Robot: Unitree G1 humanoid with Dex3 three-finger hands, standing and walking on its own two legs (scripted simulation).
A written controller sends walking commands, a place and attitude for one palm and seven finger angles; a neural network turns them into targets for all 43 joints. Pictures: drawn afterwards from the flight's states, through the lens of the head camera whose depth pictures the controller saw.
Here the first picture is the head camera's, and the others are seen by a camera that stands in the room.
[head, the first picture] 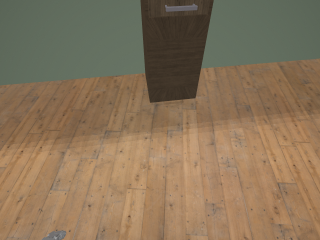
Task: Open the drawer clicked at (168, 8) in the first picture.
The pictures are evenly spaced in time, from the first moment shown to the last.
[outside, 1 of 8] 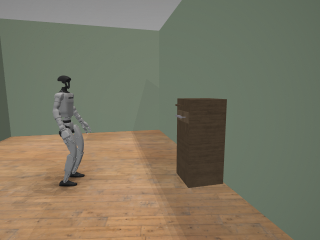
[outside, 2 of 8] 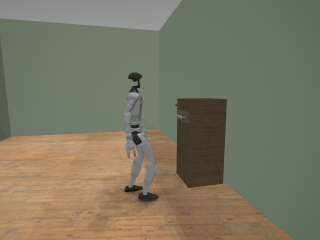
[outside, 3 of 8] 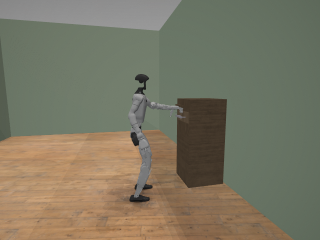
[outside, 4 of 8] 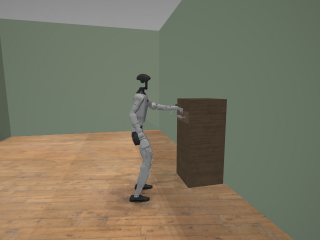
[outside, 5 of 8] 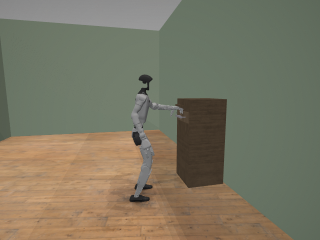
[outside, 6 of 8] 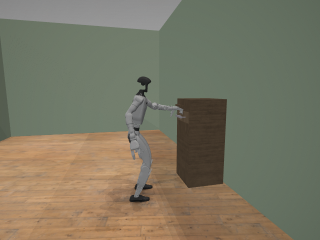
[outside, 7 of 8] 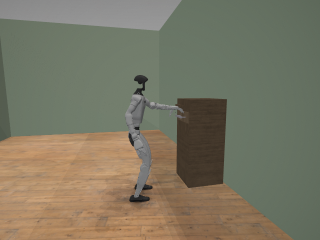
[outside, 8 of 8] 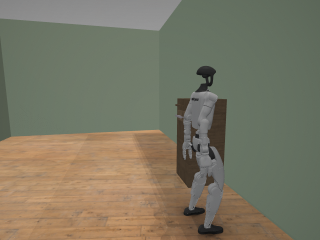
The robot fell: no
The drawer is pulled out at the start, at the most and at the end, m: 0.00 0.00 0.00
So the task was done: no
